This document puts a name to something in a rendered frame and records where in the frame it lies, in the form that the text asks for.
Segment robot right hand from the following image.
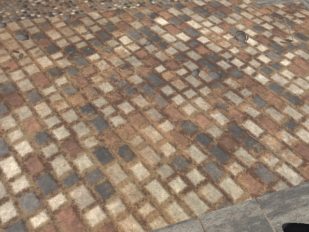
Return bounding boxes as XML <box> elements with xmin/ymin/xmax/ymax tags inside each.
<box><xmin>282</xmin><ymin>222</ymin><xmax>309</xmax><ymax>232</ymax></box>

